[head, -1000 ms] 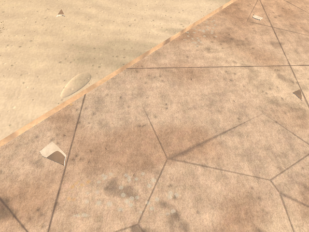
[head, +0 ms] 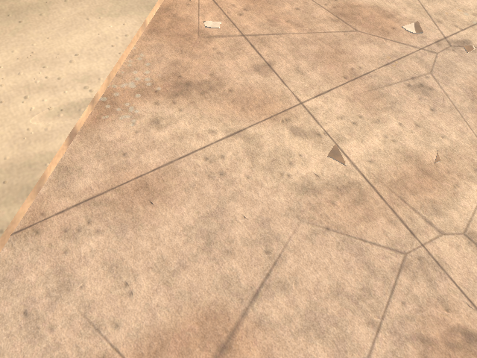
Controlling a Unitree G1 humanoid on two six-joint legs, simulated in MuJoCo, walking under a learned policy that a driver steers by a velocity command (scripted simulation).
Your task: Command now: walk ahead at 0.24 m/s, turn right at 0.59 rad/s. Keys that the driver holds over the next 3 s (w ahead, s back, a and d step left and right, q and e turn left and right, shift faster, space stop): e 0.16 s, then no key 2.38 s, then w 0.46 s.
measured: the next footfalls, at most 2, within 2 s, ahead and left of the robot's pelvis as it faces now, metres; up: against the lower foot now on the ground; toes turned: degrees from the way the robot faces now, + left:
right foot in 0.30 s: +0.19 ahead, -0.15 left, +0.00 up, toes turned -10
left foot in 0.62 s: +0.19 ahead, +0.11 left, +0.00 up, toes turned -11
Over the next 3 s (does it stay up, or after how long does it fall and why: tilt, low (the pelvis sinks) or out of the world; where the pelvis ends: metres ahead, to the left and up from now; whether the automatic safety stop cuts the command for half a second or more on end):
stays up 0.26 -0.07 0.01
